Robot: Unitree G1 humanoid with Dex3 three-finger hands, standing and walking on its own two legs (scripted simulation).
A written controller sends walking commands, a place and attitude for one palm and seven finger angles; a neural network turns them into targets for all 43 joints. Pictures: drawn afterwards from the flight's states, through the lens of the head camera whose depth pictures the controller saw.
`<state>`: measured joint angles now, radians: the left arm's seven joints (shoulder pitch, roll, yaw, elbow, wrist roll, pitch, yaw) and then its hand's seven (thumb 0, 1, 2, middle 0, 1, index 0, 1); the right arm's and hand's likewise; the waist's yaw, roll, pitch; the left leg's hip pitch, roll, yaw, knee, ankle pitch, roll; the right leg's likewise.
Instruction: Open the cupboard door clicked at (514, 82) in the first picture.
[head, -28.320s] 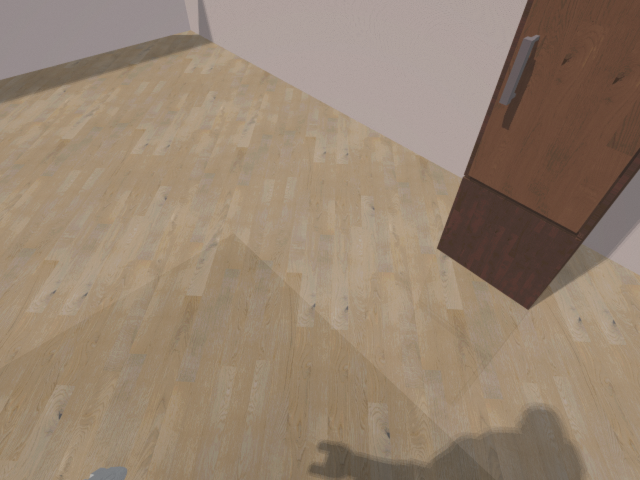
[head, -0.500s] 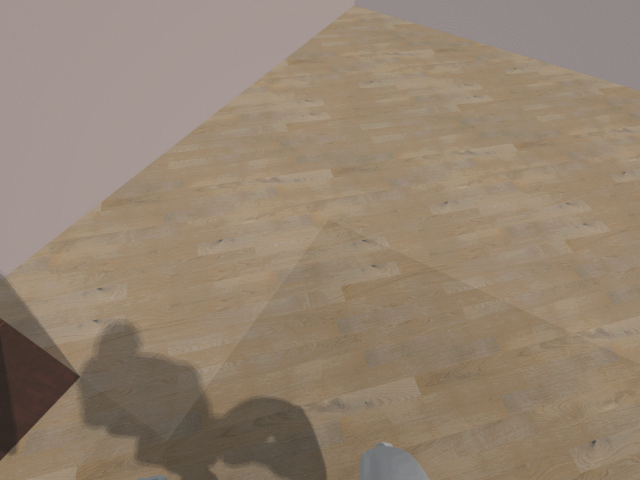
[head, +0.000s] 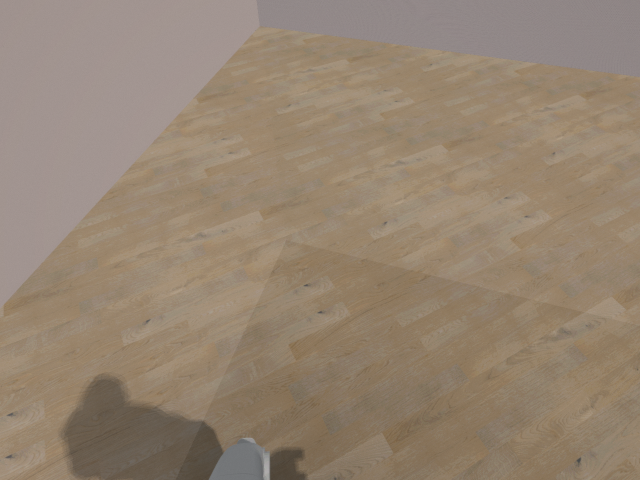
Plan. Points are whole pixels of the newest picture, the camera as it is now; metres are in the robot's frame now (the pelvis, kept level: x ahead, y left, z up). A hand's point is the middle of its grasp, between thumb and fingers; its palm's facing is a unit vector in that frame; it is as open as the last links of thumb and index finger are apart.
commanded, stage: walk to a spot facing it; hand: left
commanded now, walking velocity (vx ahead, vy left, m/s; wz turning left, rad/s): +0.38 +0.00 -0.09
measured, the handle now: out of the picture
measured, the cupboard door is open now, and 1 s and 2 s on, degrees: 45 45 45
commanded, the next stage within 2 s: turn to face it in 0.52 s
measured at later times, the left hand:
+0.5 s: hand (215, 368) +0.31 +0.20 -0.17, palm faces -0.05 -0.98 -0.20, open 7.3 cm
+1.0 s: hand (274, 274) +0.50 +0.12 -0.18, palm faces +0.07 -0.98 -0.19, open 7.1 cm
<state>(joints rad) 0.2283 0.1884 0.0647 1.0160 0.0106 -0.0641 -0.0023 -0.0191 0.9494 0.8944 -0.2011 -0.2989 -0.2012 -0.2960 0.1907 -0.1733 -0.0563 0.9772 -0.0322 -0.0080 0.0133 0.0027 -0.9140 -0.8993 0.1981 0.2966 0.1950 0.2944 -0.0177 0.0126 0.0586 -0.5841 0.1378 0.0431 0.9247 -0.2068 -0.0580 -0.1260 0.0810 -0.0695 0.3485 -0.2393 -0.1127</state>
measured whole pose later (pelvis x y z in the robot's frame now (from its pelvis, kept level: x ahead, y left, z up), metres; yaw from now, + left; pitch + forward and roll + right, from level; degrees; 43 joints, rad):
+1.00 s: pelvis +0.43 -0.07 -0.01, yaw +3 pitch +0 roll +0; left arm 0.17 0.18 0.05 1.00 0.02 -0.03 0.02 -0.01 0.95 0.89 -0.20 -0.30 -0.20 -0.30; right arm 0.21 -0.17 -0.05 1.02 -0.02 0.04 0.02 0.01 -0.95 -0.90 0.20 0.30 0.20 0.29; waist -0.03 -0.03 0.07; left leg -0.46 0.07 0.14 0.75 -0.32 -0.04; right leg -0.15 -0.07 -0.31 0.52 -0.36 -0.03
